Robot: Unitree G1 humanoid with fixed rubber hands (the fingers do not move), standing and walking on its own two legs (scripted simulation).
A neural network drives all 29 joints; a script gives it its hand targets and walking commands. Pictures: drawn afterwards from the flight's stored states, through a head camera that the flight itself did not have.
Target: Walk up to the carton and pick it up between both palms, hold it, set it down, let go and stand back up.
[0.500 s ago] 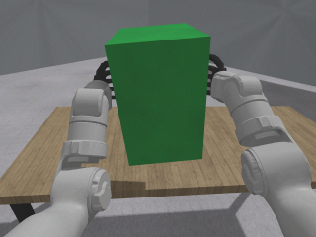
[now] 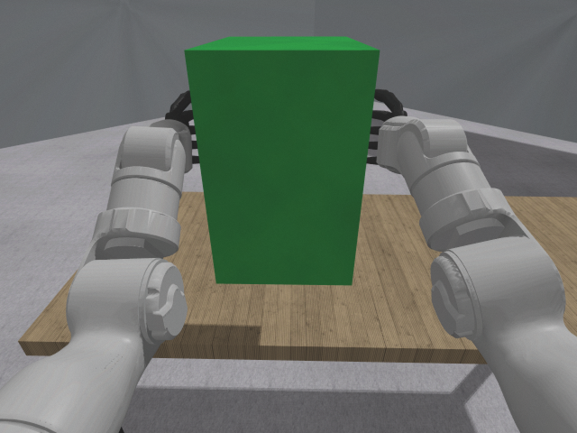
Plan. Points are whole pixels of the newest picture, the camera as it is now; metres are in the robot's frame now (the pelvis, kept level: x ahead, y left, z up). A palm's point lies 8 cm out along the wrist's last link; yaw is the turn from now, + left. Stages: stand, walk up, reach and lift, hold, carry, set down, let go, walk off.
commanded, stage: hold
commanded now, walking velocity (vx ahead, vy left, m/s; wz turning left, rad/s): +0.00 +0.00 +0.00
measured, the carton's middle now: (285, 151) +0.43 +0.01 +0.29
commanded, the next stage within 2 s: none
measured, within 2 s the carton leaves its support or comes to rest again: neither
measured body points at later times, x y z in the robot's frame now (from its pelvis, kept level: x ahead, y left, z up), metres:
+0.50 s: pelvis -0.01 +0.01 +0.00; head -0.12 +0.01 +0.43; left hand +0.37 +0.12 +0.32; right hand +0.36 -0.16 +0.33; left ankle +0.04 +0.14 -0.74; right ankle +0.00 -0.12 -0.74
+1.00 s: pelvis +0.00 +0.00 +0.00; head -0.10 +0.04 +0.44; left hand +0.40 +0.16 +0.32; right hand +0.38 -0.12 +0.34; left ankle +0.04 +0.14 -0.74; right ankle +0.00 -0.12 -0.74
